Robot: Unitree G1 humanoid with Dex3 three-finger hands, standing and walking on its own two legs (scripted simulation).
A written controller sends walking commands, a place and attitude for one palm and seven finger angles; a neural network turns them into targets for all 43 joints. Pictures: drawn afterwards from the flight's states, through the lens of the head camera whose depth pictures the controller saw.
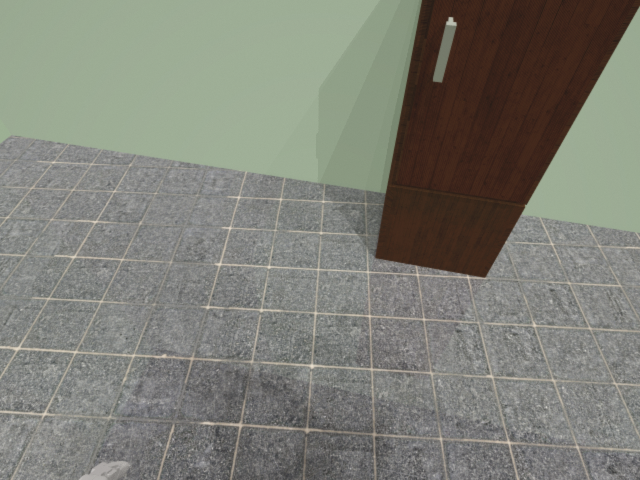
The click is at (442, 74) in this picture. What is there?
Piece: cupboard door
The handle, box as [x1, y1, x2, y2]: [433, 17, 456, 82]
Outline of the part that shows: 452,17 449,17 446,21 433,76 433,81 441,82 456,25 456,23 452,21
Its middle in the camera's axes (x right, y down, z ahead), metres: +0.29 -0.44 +0.91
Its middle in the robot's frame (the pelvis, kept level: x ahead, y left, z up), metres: +1.01 -0.23 +0.09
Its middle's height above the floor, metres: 0.86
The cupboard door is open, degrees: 0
